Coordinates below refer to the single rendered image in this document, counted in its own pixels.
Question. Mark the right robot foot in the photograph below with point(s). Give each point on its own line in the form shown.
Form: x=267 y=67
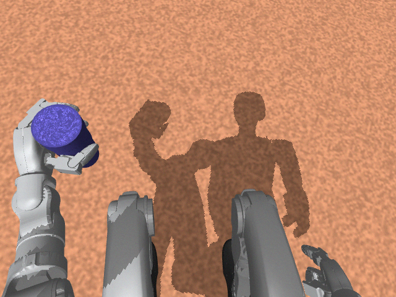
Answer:
x=228 y=267

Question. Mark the left robot arm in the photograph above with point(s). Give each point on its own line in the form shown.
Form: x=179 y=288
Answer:
x=40 y=268

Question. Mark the cup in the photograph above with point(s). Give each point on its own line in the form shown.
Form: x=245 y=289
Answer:
x=60 y=129

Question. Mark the left robot hand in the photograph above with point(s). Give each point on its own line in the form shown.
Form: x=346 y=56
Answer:
x=32 y=157

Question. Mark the right robot hand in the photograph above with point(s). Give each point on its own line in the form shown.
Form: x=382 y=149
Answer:
x=331 y=277

